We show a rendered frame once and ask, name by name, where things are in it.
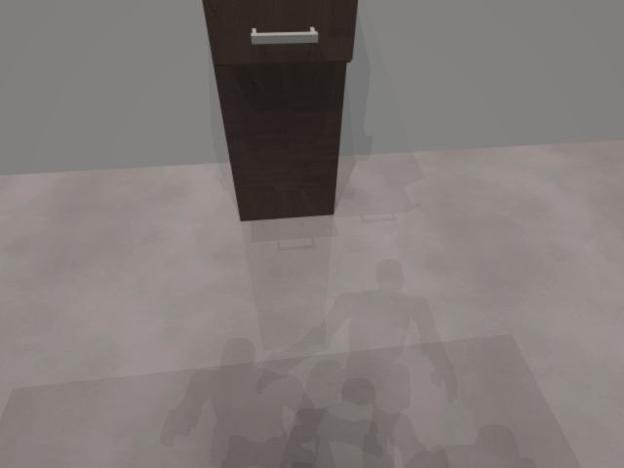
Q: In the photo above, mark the cabinet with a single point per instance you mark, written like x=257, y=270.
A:
x=282, y=125

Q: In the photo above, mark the handle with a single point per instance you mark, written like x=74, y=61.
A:
x=285, y=37

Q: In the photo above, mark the drawer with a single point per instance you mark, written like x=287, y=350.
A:
x=231, y=22

